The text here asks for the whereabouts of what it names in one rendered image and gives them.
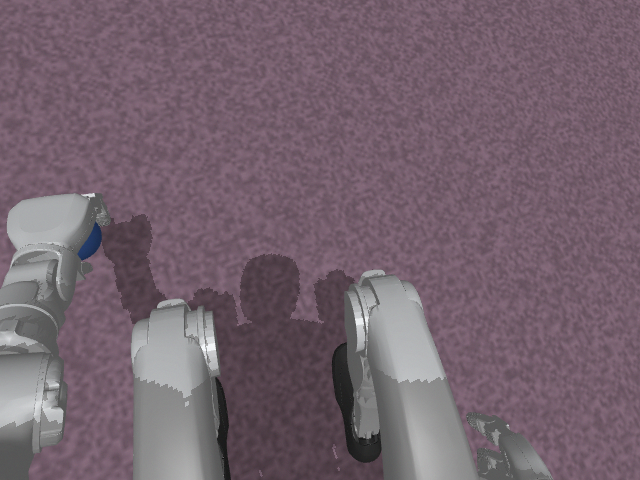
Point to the right robot hand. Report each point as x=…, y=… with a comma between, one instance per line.
x=518, y=459

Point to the left robot arm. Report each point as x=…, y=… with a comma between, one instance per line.
x=36, y=291

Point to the right robot foot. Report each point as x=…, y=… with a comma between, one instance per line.
x=361, y=449

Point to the left robot hand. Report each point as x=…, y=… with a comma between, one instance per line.
x=65, y=220

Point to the ball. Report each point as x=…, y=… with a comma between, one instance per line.
x=92, y=243

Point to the left robot foot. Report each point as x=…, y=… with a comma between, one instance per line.
x=223, y=430

